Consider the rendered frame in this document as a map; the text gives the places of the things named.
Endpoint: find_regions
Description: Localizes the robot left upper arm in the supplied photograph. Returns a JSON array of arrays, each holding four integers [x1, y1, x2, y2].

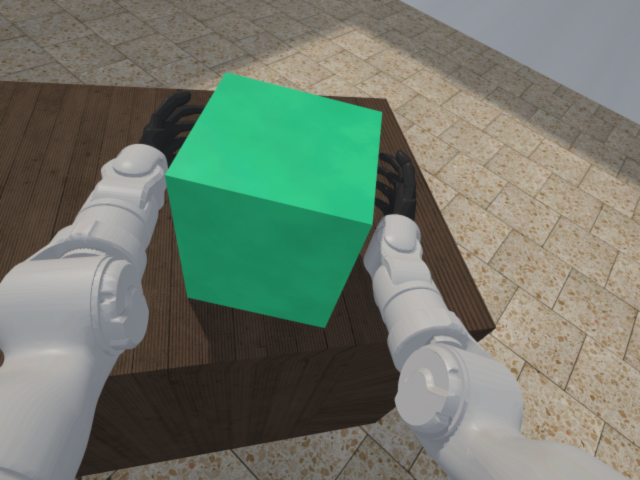
[[0, 255, 149, 480]]

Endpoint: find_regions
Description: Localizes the robot right hand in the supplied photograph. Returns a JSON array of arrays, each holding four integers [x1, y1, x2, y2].
[[374, 150, 416, 221]]

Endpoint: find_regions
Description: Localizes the carton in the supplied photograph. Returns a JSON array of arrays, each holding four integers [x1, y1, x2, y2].
[[165, 72, 382, 328]]

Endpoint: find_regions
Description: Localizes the robot right upper arm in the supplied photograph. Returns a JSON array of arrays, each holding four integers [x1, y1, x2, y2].
[[395, 343, 630, 480]]

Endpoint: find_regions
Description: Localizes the pedestal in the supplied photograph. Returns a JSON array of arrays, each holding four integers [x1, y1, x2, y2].
[[0, 81, 496, 477]]

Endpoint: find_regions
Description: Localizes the right robot forearm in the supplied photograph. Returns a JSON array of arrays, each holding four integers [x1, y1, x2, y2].
[[363, 214, 496, 373]]

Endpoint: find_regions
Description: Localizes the left robot forearm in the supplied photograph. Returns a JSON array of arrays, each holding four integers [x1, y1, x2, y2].
[[0, 144, 168, 352]]

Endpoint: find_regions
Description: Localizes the robot left hand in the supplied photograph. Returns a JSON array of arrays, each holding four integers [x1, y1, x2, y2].
[[138, 91, 205, 169]]

